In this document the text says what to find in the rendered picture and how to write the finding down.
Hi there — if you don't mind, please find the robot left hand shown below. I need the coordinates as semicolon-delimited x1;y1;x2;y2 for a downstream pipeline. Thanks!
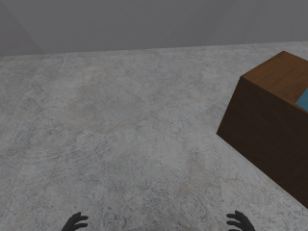
62;212;89;231

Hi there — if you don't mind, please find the robot right hand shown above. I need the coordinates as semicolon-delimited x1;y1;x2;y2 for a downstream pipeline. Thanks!
226;210;256;231

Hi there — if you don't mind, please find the carton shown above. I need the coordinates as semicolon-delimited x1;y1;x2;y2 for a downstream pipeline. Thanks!
296;88;308;112

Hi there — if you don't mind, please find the pedestal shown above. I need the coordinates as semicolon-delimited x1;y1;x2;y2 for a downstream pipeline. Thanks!
217;50;308;209

